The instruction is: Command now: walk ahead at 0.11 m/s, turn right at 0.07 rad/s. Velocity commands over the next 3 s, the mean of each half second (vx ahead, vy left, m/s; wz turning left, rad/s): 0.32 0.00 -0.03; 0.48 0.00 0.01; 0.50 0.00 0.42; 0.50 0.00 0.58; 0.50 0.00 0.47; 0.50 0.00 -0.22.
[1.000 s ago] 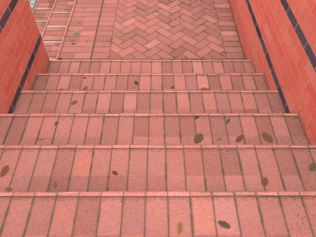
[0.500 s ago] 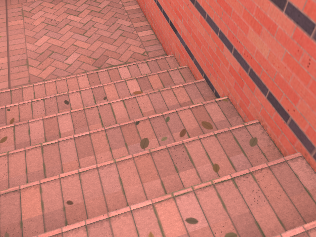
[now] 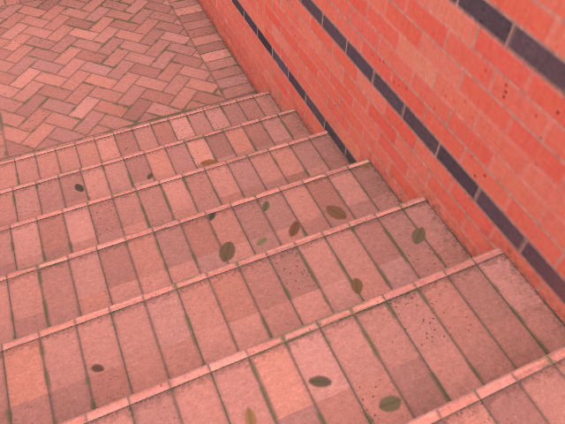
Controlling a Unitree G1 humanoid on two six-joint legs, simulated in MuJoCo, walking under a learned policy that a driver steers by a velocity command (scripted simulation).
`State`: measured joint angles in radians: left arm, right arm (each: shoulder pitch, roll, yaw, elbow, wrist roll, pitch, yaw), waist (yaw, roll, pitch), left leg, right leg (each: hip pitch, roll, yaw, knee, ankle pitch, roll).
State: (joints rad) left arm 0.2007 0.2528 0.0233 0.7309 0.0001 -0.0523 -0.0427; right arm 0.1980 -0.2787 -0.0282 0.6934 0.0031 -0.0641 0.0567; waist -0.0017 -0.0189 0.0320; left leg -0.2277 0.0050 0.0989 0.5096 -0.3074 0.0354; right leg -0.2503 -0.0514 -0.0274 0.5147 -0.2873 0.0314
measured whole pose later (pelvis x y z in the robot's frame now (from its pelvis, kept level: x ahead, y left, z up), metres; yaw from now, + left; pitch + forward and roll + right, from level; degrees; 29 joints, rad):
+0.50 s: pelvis +0.10 +0.01 -0.01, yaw -1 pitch -2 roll -1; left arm 0.38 0.31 0.06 0.86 0.01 0.00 0.00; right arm 0.24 -0.29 -0.04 0.69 -0.03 -0.02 0.03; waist 0.03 -0.02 0.05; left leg -0.36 -0.01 0.06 0.64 -0.24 0.06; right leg -0.13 -0.01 0.02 0.74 -0.49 -0.02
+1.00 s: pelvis +0.30 -0.01 -0.01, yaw +0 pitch +0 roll +2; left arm 0.08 0.25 0.04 0.84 0.10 -0.03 -0.04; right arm 0.56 -0.22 -0.01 0.95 -0.10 -0.12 -0.01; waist -0.07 -0.04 0.00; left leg 0.08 -0.07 0.02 0.32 -0.40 0.05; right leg -0.65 -0.10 0.07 0.79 0.18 -0.02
